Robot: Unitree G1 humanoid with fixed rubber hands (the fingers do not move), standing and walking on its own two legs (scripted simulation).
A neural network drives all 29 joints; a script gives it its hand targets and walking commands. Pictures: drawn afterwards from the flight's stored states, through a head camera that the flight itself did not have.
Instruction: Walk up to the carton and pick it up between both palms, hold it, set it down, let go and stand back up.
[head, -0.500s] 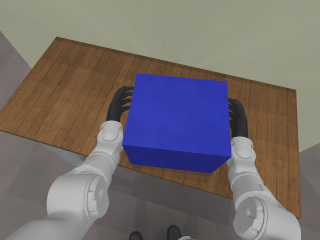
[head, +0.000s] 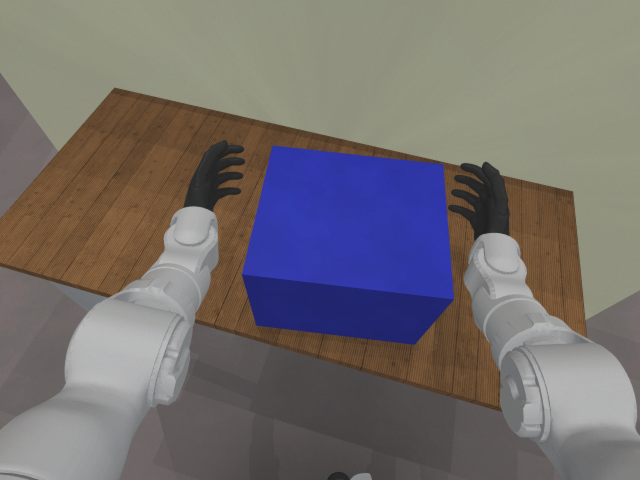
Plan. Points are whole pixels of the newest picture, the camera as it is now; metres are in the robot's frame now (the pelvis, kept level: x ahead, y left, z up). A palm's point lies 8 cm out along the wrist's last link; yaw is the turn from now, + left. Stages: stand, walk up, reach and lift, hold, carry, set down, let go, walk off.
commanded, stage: set down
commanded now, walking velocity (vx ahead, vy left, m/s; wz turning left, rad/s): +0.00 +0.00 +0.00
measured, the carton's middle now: (345, 248) +0.42 -0.08 -0.01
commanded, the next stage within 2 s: none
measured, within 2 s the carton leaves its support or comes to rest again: neither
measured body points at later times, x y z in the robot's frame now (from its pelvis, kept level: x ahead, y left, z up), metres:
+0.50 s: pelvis -0.03 +0.00 -0.02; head +0.08 -0.01 +0.42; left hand +0.48 +0.10 +0.05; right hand +0.39 -0.30 +0.04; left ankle +0.01 +0.11 -0.71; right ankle +0.02 -0.09 -0.71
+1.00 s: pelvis -0.01 -0.01 +0.00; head +0.07 +0.00 +0.44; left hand +0.47 +0.12 +0.06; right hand +0.37 -0.30 +0.05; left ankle +0.01 +0.11 -0.71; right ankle +0.02 -0.09 -0.71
